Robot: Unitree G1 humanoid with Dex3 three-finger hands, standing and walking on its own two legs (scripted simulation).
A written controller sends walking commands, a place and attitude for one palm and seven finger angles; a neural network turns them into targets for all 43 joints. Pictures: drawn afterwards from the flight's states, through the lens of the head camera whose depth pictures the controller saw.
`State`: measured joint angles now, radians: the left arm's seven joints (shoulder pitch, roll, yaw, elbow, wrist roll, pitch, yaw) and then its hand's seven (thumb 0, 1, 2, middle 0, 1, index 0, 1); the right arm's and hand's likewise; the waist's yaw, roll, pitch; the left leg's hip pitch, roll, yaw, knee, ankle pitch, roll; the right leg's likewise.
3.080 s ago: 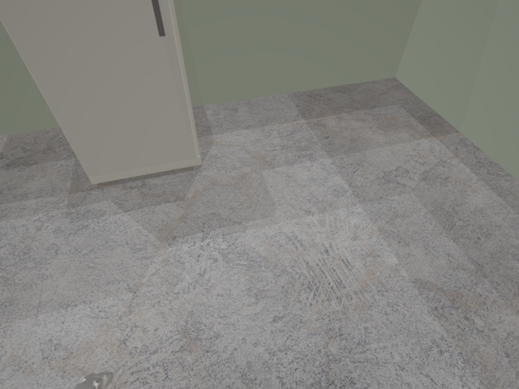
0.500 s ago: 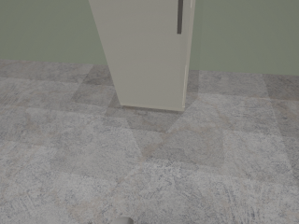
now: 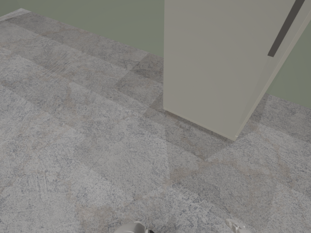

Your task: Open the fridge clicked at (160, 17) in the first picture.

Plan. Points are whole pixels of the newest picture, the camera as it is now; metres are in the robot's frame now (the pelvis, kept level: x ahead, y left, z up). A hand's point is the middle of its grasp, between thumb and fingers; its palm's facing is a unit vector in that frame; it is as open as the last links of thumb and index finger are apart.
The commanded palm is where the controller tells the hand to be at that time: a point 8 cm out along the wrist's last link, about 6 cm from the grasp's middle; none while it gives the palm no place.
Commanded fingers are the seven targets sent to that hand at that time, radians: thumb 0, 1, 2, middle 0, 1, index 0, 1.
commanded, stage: walk to a spot facing it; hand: right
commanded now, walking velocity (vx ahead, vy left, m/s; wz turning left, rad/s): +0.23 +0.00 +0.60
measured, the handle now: (295, 7) +0.78 -0.39 +0.19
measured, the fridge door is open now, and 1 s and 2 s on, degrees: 0 0 0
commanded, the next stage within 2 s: none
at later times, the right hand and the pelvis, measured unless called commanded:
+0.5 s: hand (257, 214) +0.22 -0.27 -0.16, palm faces -0.16 +0.96 -0.23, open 7.4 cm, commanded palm none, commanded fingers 0.00 -0.90 -0.90 0.20 0.30 0.20 0.30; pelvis +0.13 -0.07 +0.02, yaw +18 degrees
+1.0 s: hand (204, 165) +0.34 -0.12 -0.11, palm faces -0.55 +0.78 -0.31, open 7.3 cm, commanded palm none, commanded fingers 0.00 -0.90 -0.90 0.20 0.30 0.20 0.30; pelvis +0.12 -0.02 +0.02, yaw +36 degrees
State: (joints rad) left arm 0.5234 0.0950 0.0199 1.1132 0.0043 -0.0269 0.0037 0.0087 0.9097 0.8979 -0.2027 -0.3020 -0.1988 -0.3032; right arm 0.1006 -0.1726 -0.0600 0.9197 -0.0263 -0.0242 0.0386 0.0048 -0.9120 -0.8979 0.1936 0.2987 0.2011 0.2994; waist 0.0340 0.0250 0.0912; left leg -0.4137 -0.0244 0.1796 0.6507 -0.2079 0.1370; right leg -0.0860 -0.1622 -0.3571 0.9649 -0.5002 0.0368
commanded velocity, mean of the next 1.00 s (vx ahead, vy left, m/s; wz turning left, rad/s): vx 0.01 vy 0.00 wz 0.60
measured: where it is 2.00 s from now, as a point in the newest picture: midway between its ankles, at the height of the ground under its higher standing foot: outside the picture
